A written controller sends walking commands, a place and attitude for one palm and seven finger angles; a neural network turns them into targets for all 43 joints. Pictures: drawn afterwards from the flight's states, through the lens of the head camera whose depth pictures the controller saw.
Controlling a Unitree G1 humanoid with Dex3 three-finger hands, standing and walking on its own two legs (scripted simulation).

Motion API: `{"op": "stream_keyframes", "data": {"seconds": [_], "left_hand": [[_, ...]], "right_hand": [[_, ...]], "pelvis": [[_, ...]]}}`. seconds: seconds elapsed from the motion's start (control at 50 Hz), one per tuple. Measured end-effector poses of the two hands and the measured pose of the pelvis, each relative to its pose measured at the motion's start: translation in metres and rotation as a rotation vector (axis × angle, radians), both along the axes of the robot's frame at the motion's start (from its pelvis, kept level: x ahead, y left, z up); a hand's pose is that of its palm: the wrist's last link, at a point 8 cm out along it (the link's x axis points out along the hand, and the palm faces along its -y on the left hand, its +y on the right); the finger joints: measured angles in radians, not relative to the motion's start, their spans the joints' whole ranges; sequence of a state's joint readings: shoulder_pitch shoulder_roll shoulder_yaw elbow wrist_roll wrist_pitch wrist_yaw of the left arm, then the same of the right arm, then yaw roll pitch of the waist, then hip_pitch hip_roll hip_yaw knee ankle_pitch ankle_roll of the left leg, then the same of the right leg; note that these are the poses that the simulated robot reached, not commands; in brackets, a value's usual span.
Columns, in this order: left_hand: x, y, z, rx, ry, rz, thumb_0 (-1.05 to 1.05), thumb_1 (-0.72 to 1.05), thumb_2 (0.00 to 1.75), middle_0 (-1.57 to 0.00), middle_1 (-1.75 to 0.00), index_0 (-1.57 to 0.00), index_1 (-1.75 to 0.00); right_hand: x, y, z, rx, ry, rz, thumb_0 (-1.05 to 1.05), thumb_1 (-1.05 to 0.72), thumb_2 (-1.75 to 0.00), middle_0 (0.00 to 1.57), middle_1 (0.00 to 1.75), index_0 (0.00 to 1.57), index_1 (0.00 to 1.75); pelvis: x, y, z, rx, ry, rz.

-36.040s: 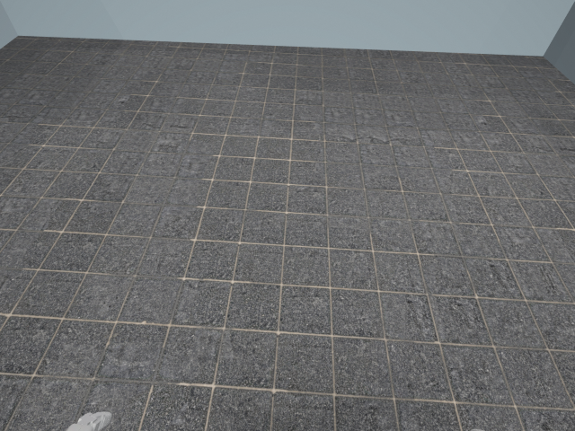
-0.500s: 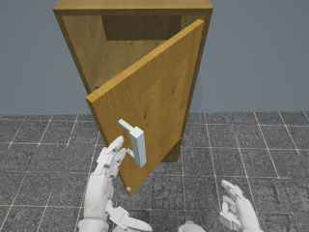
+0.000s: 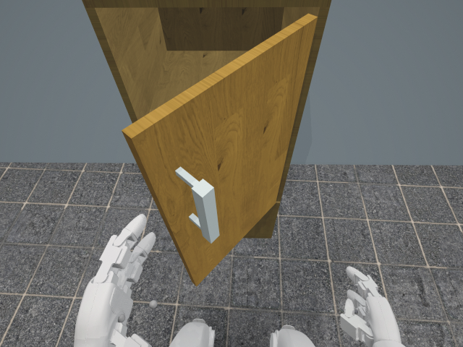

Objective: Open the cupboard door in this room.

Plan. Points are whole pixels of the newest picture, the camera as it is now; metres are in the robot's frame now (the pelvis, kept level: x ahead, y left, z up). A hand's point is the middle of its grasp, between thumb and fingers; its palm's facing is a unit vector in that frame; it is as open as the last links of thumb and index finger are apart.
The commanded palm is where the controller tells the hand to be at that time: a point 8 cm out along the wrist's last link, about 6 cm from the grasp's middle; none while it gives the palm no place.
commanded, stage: draw the hand back to the body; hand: left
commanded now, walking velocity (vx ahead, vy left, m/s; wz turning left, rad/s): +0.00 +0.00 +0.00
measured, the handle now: (198, 207) +0.32 +0.08 +0.09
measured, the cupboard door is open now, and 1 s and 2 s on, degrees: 48 48 48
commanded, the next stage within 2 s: step back with the hand held close in 1.56 s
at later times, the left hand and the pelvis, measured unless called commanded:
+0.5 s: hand (90, 287) +0.18 +0.17 +0.15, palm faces +0.05 -1.00 -0.06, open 16.2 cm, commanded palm +0.14 +0.23 +0.17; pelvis +0.01 +0.02 +0.03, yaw +0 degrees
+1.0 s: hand out of the picture +0.21 +0.26 +0.22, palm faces +0.34 -0.86 -0.39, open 11.3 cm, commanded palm +0.16 +0.31 +0.24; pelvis +0.02 +0.03 +0.09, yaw -1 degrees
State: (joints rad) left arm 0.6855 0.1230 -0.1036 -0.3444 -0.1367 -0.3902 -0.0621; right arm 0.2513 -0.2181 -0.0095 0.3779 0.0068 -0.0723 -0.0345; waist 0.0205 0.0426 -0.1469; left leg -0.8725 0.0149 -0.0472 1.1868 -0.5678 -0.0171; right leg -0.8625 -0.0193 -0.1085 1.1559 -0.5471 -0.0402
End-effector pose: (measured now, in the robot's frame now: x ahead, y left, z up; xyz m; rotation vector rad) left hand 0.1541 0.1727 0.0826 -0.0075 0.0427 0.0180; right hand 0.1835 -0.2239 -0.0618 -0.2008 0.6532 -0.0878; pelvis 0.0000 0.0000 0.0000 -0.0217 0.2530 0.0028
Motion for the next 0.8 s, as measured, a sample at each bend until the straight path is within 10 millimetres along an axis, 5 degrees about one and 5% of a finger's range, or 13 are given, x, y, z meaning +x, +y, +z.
{"op": "stream_keyframes", "data": {"seconds": [0.48,0.8], "left_hand": [[-0.001,0.05,0.066,0.069,-0.047,0.025,-0.01,-0.48,0.31,-0.16,-0.3,-0.15,-0.3],[0.005,0.101,0.119,0.378,0.001,0.238,-0.01,-0.06,0.49,-0.17,-0.3,-0.17,-0.3]], "right_hand": [[-0.005,0.019,0.046,0.015,-0.076,-0.035,0.02,-0.9,-0.9,0.2,0.3,0.2,0.3],[0.002,0.042,0.073,0.001,-0.066,-0.02,0.02,-0.9,-0.9,0.2,0.3,0.2,0.3]], "pelvis": [[0.008,0.016,0.034,-0.017,-0.111,-0.003],[0.019,0.029,0.071,-0.007,-0.235,-0.015]]}}
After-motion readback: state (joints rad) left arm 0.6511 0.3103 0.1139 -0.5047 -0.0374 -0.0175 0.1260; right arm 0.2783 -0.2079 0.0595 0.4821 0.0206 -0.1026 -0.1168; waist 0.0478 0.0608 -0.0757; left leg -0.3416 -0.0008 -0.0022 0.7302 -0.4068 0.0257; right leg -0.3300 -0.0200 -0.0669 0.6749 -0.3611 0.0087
